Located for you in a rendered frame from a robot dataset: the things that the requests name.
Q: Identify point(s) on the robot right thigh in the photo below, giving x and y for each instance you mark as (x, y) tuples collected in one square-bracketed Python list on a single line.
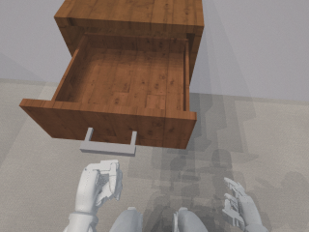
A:
[(186, 221)]

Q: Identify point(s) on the cabinet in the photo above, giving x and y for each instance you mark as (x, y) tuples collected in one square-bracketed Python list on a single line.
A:
[(179, 19)]

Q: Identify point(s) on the left robot forearm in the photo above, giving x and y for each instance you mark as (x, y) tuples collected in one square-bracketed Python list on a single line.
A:
[(82, 222)]

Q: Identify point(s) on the drawer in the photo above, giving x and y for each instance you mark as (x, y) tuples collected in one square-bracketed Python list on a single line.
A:
[(118, 84)]

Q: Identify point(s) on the robot right hand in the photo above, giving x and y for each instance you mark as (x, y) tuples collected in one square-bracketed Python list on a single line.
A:
[(244, 210)]

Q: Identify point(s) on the robot left hand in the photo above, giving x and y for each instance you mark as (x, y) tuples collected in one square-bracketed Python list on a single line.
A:
[(106, 176)]

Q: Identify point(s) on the robot left shin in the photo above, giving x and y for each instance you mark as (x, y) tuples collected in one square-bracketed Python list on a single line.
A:
[(131, 208)]

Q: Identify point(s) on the handle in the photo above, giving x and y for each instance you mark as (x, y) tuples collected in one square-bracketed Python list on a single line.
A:
[(105, 148)]

